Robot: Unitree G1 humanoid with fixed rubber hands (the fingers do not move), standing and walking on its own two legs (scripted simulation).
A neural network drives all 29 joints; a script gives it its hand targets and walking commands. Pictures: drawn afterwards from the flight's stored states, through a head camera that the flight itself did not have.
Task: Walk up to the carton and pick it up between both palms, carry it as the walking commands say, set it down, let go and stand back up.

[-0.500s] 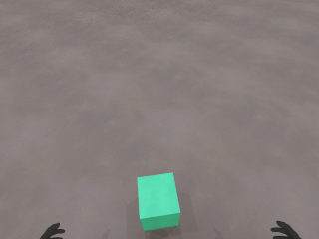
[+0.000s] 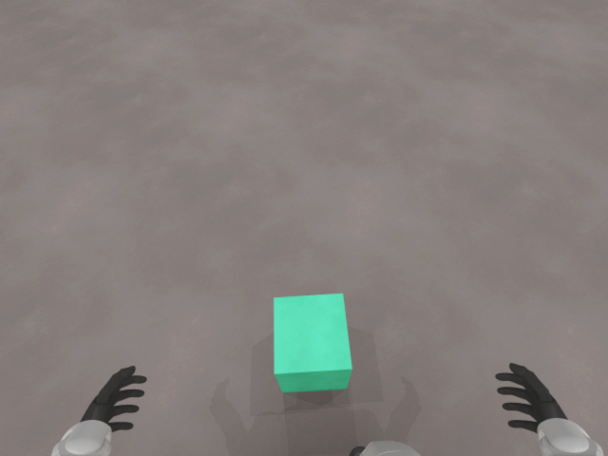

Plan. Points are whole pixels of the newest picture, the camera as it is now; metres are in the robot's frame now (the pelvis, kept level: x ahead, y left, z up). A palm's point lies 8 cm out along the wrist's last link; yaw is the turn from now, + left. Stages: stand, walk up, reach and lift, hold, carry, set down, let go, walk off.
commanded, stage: reach and lift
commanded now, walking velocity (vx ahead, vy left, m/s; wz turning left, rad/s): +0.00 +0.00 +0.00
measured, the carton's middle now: (311, 345) +0.44 +0.01 -0.64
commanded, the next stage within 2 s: none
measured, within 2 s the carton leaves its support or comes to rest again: neither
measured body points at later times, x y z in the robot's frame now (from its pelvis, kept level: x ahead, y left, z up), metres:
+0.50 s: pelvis -0.02 +0.00 -0.05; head +0.13 +0.00 +0.38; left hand +0.27 +0.28 -0.14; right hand +0.26 -0.25 -0.15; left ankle -0.02 +0.12 -0.73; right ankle +0.04 -0.11 -0.73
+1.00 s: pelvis -0.06 +0.01 -0.09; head +0.20 +0.00 +0.28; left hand +0.39 +0.24 -0.19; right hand +0.40 -0.20 -0.20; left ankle -0.02 +0.12 -0.73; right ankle +0.04 -0.11 -0.73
